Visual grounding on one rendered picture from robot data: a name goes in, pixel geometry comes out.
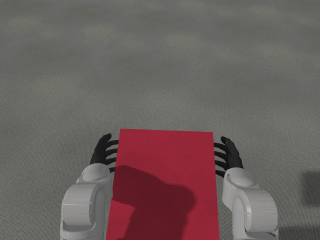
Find left robot forearm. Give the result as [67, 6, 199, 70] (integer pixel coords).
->
[60, 163, 113, 240]

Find left robot hand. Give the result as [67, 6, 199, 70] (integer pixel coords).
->
[89, 133, 119, 173]

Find carton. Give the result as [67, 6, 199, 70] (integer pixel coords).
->
[106, 128, 220, 240]

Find right robot forearm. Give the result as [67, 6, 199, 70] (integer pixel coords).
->
[222, 167, 279, 240]

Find right robot hand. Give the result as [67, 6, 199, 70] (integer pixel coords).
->
[213, 136, 244, 178]

